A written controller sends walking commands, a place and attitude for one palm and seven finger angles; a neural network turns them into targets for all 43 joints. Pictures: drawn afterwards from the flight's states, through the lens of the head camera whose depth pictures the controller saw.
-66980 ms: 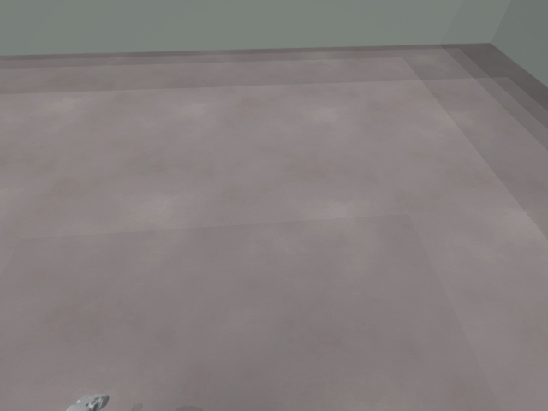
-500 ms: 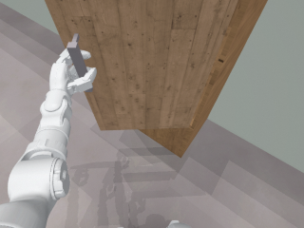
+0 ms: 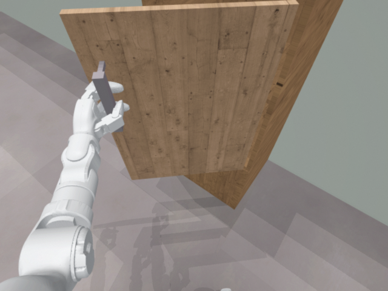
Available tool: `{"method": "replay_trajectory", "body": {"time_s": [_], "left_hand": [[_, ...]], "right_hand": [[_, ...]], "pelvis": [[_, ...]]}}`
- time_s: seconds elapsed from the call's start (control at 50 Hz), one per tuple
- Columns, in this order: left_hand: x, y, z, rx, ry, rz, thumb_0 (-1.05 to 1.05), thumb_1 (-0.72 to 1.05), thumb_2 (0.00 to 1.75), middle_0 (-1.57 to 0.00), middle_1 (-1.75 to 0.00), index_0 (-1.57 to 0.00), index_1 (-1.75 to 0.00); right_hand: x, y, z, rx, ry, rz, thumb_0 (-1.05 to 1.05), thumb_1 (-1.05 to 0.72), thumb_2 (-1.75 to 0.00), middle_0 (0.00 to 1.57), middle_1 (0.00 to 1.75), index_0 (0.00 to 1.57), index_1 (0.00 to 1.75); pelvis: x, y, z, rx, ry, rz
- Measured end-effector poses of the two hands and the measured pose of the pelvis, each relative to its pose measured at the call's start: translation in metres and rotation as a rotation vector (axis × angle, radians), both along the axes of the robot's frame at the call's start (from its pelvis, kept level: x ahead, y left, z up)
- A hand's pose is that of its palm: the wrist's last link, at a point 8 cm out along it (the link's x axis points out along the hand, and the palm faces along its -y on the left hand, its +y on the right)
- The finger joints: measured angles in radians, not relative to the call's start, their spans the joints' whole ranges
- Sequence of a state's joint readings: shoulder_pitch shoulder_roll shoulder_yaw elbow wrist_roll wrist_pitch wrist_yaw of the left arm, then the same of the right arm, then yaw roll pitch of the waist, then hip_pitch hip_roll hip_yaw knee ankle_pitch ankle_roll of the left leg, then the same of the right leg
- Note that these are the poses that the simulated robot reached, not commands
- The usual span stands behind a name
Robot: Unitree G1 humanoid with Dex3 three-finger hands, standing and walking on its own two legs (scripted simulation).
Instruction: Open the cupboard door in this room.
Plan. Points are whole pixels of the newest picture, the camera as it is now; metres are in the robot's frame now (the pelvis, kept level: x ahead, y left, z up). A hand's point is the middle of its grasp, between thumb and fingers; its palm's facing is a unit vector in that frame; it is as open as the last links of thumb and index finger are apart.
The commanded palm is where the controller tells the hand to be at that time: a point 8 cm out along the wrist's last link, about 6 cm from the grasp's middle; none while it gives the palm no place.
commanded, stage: pull the door open along its arc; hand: left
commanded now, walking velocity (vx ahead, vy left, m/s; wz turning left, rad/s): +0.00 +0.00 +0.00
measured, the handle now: (110, 98) +0.50 +0.17 +0.11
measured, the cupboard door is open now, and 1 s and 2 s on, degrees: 43 76 75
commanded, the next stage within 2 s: open thumb and fingers to let go in 0.78 s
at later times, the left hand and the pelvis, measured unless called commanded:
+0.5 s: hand (150, 181) +0.29 +0.07 +0.11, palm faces +0.34 -0.94 +0.04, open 6.2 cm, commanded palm +0.23 +0.14 +0.11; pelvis +0.01 -0.02 +0.01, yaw +2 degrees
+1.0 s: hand (165, 196) +0.26 +0.04 +0.11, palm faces +0.36 -0.93 -0.01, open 6.2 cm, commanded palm +0.21 +0.08 +0.11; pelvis +0.00 -0.04 +0.01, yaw +4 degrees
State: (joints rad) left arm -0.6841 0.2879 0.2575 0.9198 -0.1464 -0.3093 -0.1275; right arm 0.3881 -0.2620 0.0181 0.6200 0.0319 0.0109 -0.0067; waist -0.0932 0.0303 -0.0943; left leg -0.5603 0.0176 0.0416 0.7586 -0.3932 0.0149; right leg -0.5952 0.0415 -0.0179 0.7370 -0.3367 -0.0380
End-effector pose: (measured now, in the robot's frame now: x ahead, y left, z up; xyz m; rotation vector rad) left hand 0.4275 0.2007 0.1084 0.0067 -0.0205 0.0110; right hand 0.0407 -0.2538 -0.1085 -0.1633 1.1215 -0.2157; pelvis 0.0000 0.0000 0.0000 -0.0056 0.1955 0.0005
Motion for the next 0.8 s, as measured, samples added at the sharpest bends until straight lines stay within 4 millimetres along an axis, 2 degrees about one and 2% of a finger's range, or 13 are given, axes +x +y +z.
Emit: {"method": "replay_trajectory", "body": {"time_s": [0.08,0.14,0.26,0.34,0.42,0.48,0.6,0.8], "left_hand": [[-0.023,-0.004,-0.001,-0.004,-0.021,-0.017,0.01,0.73,0.77,-0.37,-1.35,-0.35,-1.35],[-0.046,-0.01,-0.002,-0.008,-0.035,-0.034,0.01,0.72,0.75,-0.38,-1.35,-0.34,-1.35],[-0.103,-0.036,-0.003,-0.088,-0.032,0.117,0.02,0.68,0.73,-0.38,-1.35,-0.36,-1.32],[-0.136,-0.056,0.0,-0.07,-0.004,0.208,0.0,0.65,0.71,-0.39,-1.35,-0.37,-1.33],[-0.16,-0.074,0.003,-0.055,0.032,0.275,0.01,0.64,0.71,-0.38,-1.32,-0.38,-1.34],[-0.171,-0.085,0.004,-0.056,0.051,0.319,0.01,0.63,0.72,-0.38,-1.3,-0.39,-1.34],[-0.186,-0.098,0.006,-0.015,0.05,0.345,0.02,0.64,0.72,-0.37,-1.3,-0.38,-1.34],[-0.21,-0.118,0.008,0.005,0.059,0.252,0.02,0.64,0.69,-0.36,-1.33,-0.39,-1.35]], "right_hand": [[0.014,0.002,0.004,0.014,-0.049,0.006,0.01,-0.9,-0.9,0.2,0.3,0.2,0.3],[0.031,0.004,0.009,0.024,-0.108,0.018,0.01,-0.9,-0.9,0.2,0.3,0.2,0.3],[0.085,0.016,0.023,0.052,-0.257,0.094,0.01,-0.9,-0.9,0.2,0.3,0.2,0.3],[0.123,0.029,0.037,0.072,-0.343,0.154,0.01,-0.9,-0.9,0.2,0.3,0.2,0.3],[0.152,0.04,0.051,0.085,-0.404,0.198,0.01,-0.9,-0.9,0.2,0.3,0.2,0.3],[0.167,0.046,0.058,0.09,-0.428,0.227,0.01,-0.9,-0.9,0.2,0.3,0.2,0.3],[0.175,0.045,0.06,0.103,-0.425,0.255,0.01,-0.9,-0.9,0.2,0.3,0.2,0.3],[0.153,0.024,0.04,0.127,-0.363,0.225,0.01,-0.9,-0.9,0.2,0.3,0.2,0.3]], "pelvis": [[0.002,0.0,0.002,0.003,-0.02,-0.006],[0.004,0.0,0.005,0.005,-0.04,-0.009],[0.006,-0.001,0.009,0.011,-0.083,-0.012],[0.006,-0.005,0.011,0.015,-0.114,-0.003],[0.006,-0.011,0.013,0.014,-0.146,0.014],[0.007,-0.015,0.013,0.013,-0.166,0.027],[0.009,-0.024,0.013,0.015,-0.187,0.043],[0.011,-0.034,0.011,0.019,-0.203,0.05]]}}
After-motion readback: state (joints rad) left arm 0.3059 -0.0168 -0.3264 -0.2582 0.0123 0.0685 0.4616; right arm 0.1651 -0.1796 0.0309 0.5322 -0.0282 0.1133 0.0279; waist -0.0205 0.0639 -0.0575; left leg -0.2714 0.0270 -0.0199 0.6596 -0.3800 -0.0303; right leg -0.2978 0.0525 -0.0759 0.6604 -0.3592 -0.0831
